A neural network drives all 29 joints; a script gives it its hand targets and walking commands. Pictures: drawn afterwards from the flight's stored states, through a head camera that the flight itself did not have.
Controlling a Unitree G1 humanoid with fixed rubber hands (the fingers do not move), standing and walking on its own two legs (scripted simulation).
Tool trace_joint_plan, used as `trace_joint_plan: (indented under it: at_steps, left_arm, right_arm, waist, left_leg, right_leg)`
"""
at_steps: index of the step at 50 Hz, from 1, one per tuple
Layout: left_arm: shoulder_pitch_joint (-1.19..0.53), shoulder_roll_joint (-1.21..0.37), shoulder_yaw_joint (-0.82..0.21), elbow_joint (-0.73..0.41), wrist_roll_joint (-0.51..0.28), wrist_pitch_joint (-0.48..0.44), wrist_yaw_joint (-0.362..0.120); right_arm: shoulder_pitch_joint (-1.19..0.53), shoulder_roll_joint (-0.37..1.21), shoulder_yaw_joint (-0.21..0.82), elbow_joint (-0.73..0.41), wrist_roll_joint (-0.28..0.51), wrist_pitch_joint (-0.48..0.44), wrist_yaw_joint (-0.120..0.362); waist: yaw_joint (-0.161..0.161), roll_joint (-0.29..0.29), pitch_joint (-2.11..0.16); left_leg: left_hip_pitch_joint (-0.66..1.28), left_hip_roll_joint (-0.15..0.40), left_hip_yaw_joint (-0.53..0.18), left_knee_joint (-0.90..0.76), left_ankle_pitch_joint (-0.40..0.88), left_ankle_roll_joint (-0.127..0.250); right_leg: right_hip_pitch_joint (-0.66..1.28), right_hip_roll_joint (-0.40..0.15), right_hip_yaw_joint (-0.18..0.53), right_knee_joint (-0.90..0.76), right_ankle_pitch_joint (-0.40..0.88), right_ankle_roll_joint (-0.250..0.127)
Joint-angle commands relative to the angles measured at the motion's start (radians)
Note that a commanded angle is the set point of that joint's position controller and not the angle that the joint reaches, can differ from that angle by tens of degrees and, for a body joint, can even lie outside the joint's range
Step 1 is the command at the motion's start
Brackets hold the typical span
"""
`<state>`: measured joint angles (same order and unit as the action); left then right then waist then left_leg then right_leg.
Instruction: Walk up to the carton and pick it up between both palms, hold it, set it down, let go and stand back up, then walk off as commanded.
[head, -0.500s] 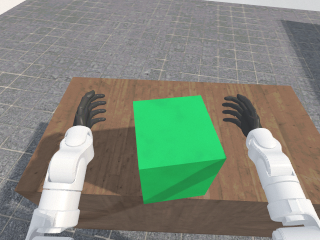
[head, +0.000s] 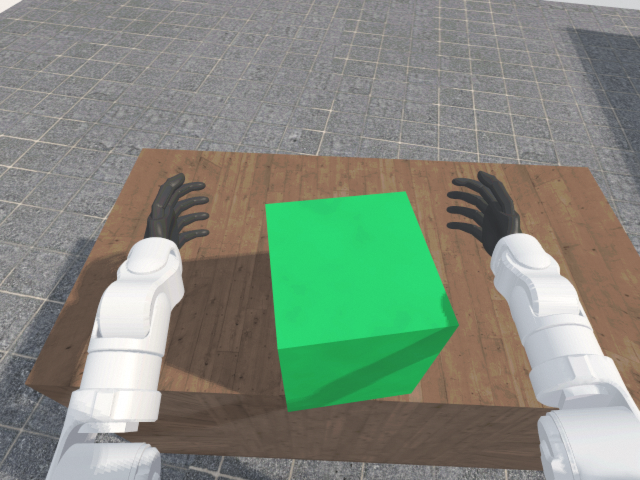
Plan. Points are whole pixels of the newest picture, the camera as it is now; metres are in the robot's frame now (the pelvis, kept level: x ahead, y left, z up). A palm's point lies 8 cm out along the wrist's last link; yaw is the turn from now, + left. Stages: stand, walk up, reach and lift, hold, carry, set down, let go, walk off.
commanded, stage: reach and lift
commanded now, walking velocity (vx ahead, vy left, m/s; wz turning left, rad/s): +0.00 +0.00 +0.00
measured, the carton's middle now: (344, 306) +0.35 -0.03 -0.04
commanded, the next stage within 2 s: none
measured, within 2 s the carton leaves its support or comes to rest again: neither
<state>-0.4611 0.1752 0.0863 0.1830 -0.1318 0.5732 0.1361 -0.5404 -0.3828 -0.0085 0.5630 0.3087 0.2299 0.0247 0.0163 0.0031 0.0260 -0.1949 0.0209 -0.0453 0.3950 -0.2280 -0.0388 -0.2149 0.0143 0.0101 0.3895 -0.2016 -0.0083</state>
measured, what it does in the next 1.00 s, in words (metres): stands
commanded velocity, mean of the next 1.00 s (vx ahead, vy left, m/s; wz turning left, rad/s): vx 0.00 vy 0.00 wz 0.00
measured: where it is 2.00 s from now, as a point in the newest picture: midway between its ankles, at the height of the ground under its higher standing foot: outside the picture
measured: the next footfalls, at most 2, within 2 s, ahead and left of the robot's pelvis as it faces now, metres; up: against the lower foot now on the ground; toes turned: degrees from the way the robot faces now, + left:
none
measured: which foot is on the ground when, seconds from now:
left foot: down 0.00-1.00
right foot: down 0.00-1.00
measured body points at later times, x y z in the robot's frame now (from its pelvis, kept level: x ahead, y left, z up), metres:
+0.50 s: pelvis +0.00 +0.00 +0.00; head +0.06 -0.01 +0.44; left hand +0.36 +0.16 +0.01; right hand +0.38 -0.19 +0.00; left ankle -0.01 +0.14 -0.74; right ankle +0.00 -0.12 -0.74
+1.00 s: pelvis +0.00 +0.00 +0.00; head +0.07 -0.02 +0.44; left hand +0.36 +0.14 +0.01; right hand +0.39 -0.17 +0.00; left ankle -0.01 +0.14 -0.74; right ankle +0.00 -0.12 -0.74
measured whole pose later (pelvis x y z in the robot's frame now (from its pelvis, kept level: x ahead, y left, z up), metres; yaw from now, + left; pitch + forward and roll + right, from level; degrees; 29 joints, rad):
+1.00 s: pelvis +0.00 +0.00 +0.00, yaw +0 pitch +12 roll +0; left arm -0.47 -0.05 0.08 0.88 -0.03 -0.34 0.18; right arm -0.55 -0.14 0.00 1.01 0.19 -0.35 -0.07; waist 0.04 0.04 -0.07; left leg -0.41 0.03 -0.05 0.43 -0.22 -0.04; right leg -0.43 0.02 0.01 0.42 -0.19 -0.01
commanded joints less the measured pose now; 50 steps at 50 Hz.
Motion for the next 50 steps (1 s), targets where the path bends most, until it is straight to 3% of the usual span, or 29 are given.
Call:
trace_joint_plan:
  at_steps: [1, 3, 4, 6, 7, 9, 11, 14, 15, 17, 18, 20, 23, 24, 25, 30, 31, 33, 35, 36, 38, 39, 41, 42, 44, 46, 48, 49, 50]
  left_arm:
    - [-0.25, -0.095, -0.01, -0.118, 0.082, -0.189, -0.009]
    - [-0.252, -0.086, -0.001, -0.035, 0.084, -0.261, -0.004]
    - [-0.242, -0.115, -0.018, -0.004, 0.083, -0.297, -0.006]
    - [-0.303, -0.119, -0.013, 0.181, 0.089, -0.374, -0.009]
    - [-0.27, -0.128, -0.012, 0.173, 0.103, -0.405, -0.011]
    - [-0.216, -0.133, 0.009, 0.42, 0.131, -0.468, -0.024]
    - [-0.34, -0.125, 0.022, 0.528, 0.14, -0.565, -0.018]
    - [-0.401, -0.125, -0.012, 0.455, 0.104, -0.713, 0.022]
    - [-0.404, -0.118, -0.009, 0.331, 0.094, -0.753, 0.043]
    - [-0.473, -0.13, -0.064, 0.411, 0.054, -0.823, 0.064]
    - [-0.519, -0.123, -0.071, 0.441, 0.037, -0.856, 0.071]
    - [-0.439, -0.127, -0.065, 0.477, 0.055, -0.87, 0.078]
    - [-0.429, -0.146, -0.059, 0.578, 0.085, -0.869, 0.07]
    - [-0.407, -0.15, -0.069, 0.582, 0.077, -0.866, 0.07]
    - [-0.371, -0.169, -0.079, 0.588, 0.06, -0.87, 0.065]
    - [-0.335, -0.2, -0.055, 0.593, 0.082, -0.894, 0.057]
    - [-0.32, -0.208, -0.055, 0.612, 0.076, -0.894, 0.047]
    - [-0.363, -0.202, -0.053, 0.659, 0.067, -0.92, 0.037]
    - [-0.335, -0.248, -0.068, 0.577, 0.073, -0.942, 0.042]
    - [-0.366, -0.254, -0.068, 0.62, 0.099, -0.952, 0.043]
    - [-0.355, -0.275, -0.065, 0.604, 0.091, -0.971, 0.033]
    - [-0.369, -0.289, -0.076, 0.538, 0.099, -0.983, 0.04]
    - [-0.331, -0.283, -0.054, 0.592, 0.129, -0.978, 0.036]
    - [-0.369, -0.273, -0.038, 0.641, 0.144, -0.978, 0.035]
    - [-0.321, -0.273, 0.013, 0.617, 0.181, -0.973, 0.042]
    - [-0.342, -0.289, 0.009, 0.636, 0.194, -0.96, 0.044]
    - [-0.371, -0.281, 0.039, 0.606, 0.22, -0.969, 0.054]
    - [-0.365, -0.292, 0.04, 0.627, 0.231, -0.952, 0.053]
    - [-0.34, -0.314, 0.052, 0.61, 0.237, -0.948, 0.057]
  right_arm:
    - [-0.309, -0.113, -0.027, -0.079, 0.003, -0.184, 0.012]
    - [-0.319, -0.075, -0.053, -0.056, -0.041, -0.238, 0.005]
    - [-0.312, -0.08, -0.055, -0.007, -0.05, -0.254, 0.007]
    - [-0.371, -0.055, -0.078, 0.087, -0.108, -0.294, 0.013]
    - [-0.347, -0.048, -0.07, 0.1, -0.111, -0.316, 0.012]
    - [-0.29, -0.013, -0.05, 0.288, -0.136, -0.332, 0.007]
    - [-0.38, 0.026, -0.085, 0.354, -0.195, -0.378, 0.003]
    - [-0.44, 0.043, -0.043, 0.27, -0.149, -0.472, 0.004]
    - [-0.428, 0.048, -0.055, 0.195, -0.146, -0.51, -0.007]
    - [-0.459, 0.05, -0.076, 0.2, -0.133, -0.552, -0.023]
    - [-0.526, 0.064, -0.049, 0.162, -0.125, -0.555, -0.026]
    - [-0.46, 0.066, -0.049, 0.194, -0.117, -0.566, -0.035]
    - [-0.454, 0.035, -0.016, 0.354, -0.119, -0.556, -0.047]
    - [-0.44, 0.031, -0.012, 0.394, -0.11, -0.56, -0.052]
    - [-0.456, 0.036, 0.023, 0.369, -0.096, -0.569, -0.047]
    - [-0.401, 0.067, 0.066, 0.426, -0.056, -0.604, -0.033]
    - [-0.423, 0.076, 0.056, 0.381, -0.074, -0.612, -0.044]
    - [-0.45, 0.097, 0.059, 0.436, -0.068, -0.61, -0.046]
    - [-0.416, 0.103, 0.039, 0.404, -0.091, -0.639, -0.051]
    - [-0.451, 0.124, 0.053, 0.416, -0.096, -0.636, -0.043]
    - [-0.421, 0.162, 0.033, 0.394, -0.137, -0.646, -0.055]
    - [-0.463, 0.185, 0.017, 0.347, -0.147, -0.656, -0.061]
    - [-0.441, 0.172, 0.011, 0.393, -0.171, -0.663, -0.079]
    - [-0.444, 0.187, 0.016, 0.438, -0.173, -0.642, -0.08]
    - [-0.45, 0.201, 0.015, 0.41, -0.206, -0.642, -0.092]
    - [-0.452, 0.206, -0.017, 0.418, -0.225, -0.645, -0.102]
    - [-0.49, 0.239, -0.014, 0.417, -0.228, -0.641, -0.098]
    - [-0.479, 0.218, -0.026, 0.426, -0.228, -0.637, -0.109]
    - [-0.471, 0.241, -0.017, 0.428, -0.237, -0.642, -0.11]
  waist:
    - [-0.005, 0.051, -0.521]
    - [0.004, 0.017, -0.565]
    - [-0.007, 0.046, -0.529]
    - [-0.019, -0.012, -0.479]
    - [-0.013, -0.015, -0.46]
    - [0.0, -0.065, -0.33]
    - [-0.011, -0.058, -0.385]
    - [0.034, -0.073, -0.481]
    - [0.031, -0.053, -0.567]
    - [0.004, -0.008, -0.69]
    - [0.015, -0.025, -0.73]
    - [0.028, -0.045, -0.803]
    - [0.022, -0.009, -0.706]
    - [0.0, 0.008, -0.733]
    - [0.039, -0.001, -0.731]
    - [0.053, -0.009, -0.743]
    - [0.061, -0.058, -0.702]
    - [0.034, -0.09, -0.674]
    - [0.01, -0.033, -0.759]
    - [0.033, -0.031, -0.738]
    - [0.019, -0.066, -0.743]
    - [0.023, -0.038, -0.836]
    - [0.01, -0.043, -0.75]
    - [-0.001, -0.04, -0.702]
    - [0.044, -0.045, -0.708]
    - [0.014, -0.059, -0.683]
    - [0.045, -0.05, -0.674]
    - [0.013, -0.044, -0.643]
    - [0.033, -0.055, -0.642]
  left_leg:
    - [0.271, -0.015, 0.04, 0.026, 0.583, -0.038]
    - [0.224, -0.017, 0.047, 0.037, 0.58, -0.033]
    - [0.234, -0.016, 0.038, 0.038, 0.612, -0.043]
    - [0.139, -0.016, 0.04, 0.028, 0.466, -0.019]
    - [0.144, -0.014, 0.046, 0.013, 0.444, -0.016]
    - [0.054, -0.019, 0.07, -0.001, 0.343, 0.0]
    - [-0.017, -0.015, 0.064, 0.002, 0.238, 0.005]
    - [-0.051, -0.019, 0.083, 0.039, 0.279, -0.012]
    - [0.011, -0.017, 0.077, 0.054, 0.351, -0.02]
    - [-0.025, -0.01, 0.075, 0.116, 0.376, -0.04]
    - [-0.036, -0.002, 0.064, 0.115, 0.357, -0.033]
    - [-0.023, 0.003, 0.063, 0.137, 0.392, -0.033]
    - [-0.018, 0.01, 0.071, 0.149, 0.423, -0.053]
    - [-0.001, 0.01, 0.06, 0.151, 0.442, -0.058]
    - [0.016, 0.009, 0.067, 0.153, 0.491, -0.064]
    - [0.015, 0.005, 0.06, 0.178, 0.593, -0.063]
    - [-0.036, 0.002, 0.061, 0.159, 0.543, -0.049]
    - [-0.068, -0.001, 0.065, 0.157, 0.522, -0.04]
    - [-0.008, 0.006, 0.047, 0.151, 0.543, -0.053]
    - [-0.045, -0.001, 0.056, 0.154, 0.535, -0.051]
    - [-0.072, 0.004, 0.05, 0.154, 0.511, -0.042]
    - [-0.035, -0.004, 0.063, 0.149, 0.567, -0.05]
    - [-0.055, -0.001, 0.064, 0.154, 0.576, -0.06]
    - [-0.085, 0.004, 0.058, 0.148, 0.494, -0.052]
    - [-0.074, -0.002, 0.069, 0.134, 0.48, -0.045]
    - [-0.075, 0.004, 0.063, 0.138, 0.47, -0.05]
    - [-0.104, 0.005, 0.069, 0.139, 0.451, -0.042]
    - [-0.068, 0.006, 0.064, 0.122, 0.456, -0.051]
    - [-0.055, 0.006, 0.062, 0.126, 0.466, -0.044]
  right_leg:
    - [0.019, 0.068, -0.04, -0.057, 0.433, -0.004]
    - [0.03, 0.062, -0.035, -0.044, 0.495, 0.003]
    - [0.005, 0.066, -0.045, -0.047, 0.449, 0.001]
    - [-0.01, 0.057, -0.037, -0.055, 0.345, 0.001]
    - [0.005, 0.062, -0.034, -0.063, 0.339, -0.006]
    - [0.006, 0.048, -0.019, -0.06, 0.284, 0.001]
    - [-0.06, 0.043, -0.016, -0.061, 0.153, -0.002]
    - [-0.034, 0.048, -0.023, -0.026, 0.167, 0.002]
    - [-0.024, 0.054, -0.03, -0.007, 0.275, 0.01]
    - [-0.096, 0.059, -0.038, 0.034, 0.282, 0.007]
    - [-0.094, 0.055, -0.028, 0.031, 0.278, 0.005]
    - [-0.104, 0.058, -0.028, 0.044, 0.303, 0.007]
    - [-0.146, 0.061, -0.033, 0.053, 0.273, -0.005]
    - [-0.151, 0.063, -0.033, 0.043, 0.304, -0.015]
    - [-0.149, 0.07, -0.042, 0.049, 0.32, -0.013]
    - [-0.133, 0.08, -0.032, 0.058, 0.427, -0.018]
    - [-0.089, 0.071, -0.021, 0.052, 0.438, -0.008]
    - [-0.09, 0.063, -0.018, 0.055, 0.435, 0.011]
    - [-0.109, 0.069, -0.025, 0.045, 0.447, -0.004]
    - [-0.133, 0.062, -0.02, 0.051, 0.411, -0.006]
    - [-0.11, 0.064, -0.021, 0.053, 0.421, 0.001]
    - [-0.103, 0.073, -0.021, 0.06, 0.451, 0.002]
    - [-0.084, 0.071, -0.021, 0.054, 0.491, 0.001]
    - [-0.104, 0.058, -0.017, 0.044, 0.403, 0.004]
    - [-0.099, 0.062, -0.013, 0.045, 0.358, 0.005]
    - [-0.099, 0.065, -0.028, 0.039, 0.37, 0.003]
    - [-0.102, 0.064, -0.018, 0.056, 0.332, -0.001]
    - [-0.097, 0.065, -0.023, 0.032, 0.334, -0.001]
    - [-0.105, 0.07, -0.023, 0.03, 0.317, -0.002]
